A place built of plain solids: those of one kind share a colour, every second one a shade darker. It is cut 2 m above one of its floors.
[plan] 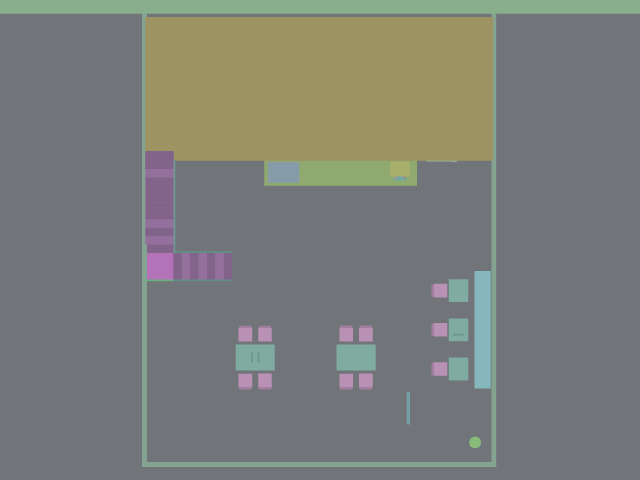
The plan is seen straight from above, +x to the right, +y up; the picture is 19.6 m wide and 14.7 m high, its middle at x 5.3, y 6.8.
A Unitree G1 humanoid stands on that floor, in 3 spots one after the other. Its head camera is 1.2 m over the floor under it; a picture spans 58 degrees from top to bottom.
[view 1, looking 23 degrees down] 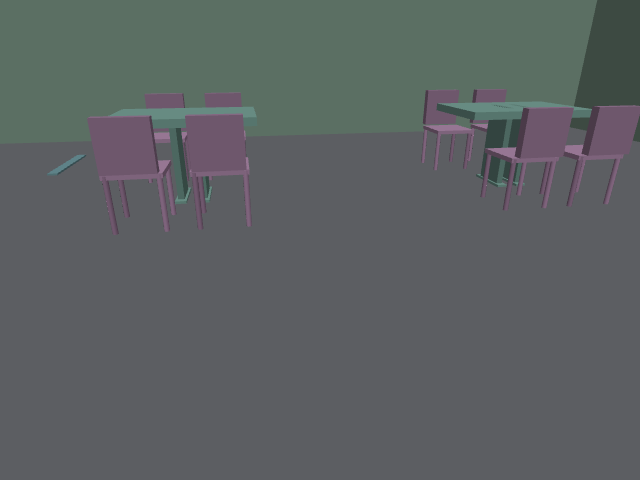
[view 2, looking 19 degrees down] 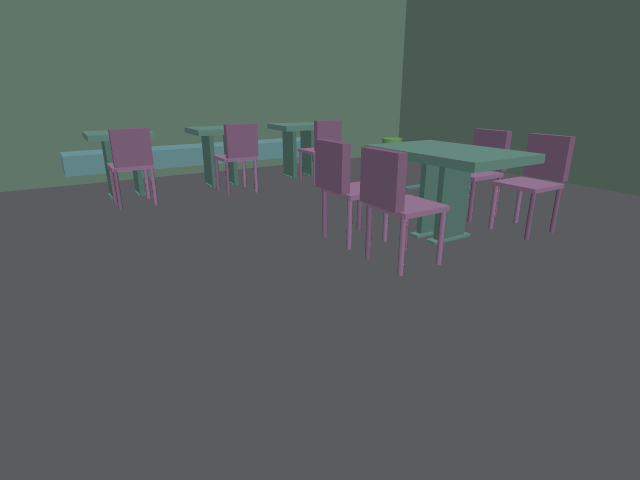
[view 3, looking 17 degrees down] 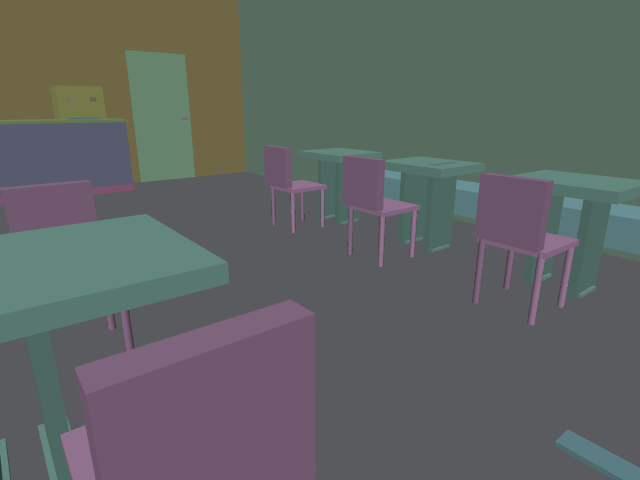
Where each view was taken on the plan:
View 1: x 5.93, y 7.22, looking -100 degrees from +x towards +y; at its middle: ground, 3.07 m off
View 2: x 3.91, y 6.00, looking -32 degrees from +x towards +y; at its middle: ground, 3.69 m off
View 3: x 6.46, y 1.65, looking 52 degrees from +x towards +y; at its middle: ground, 4.10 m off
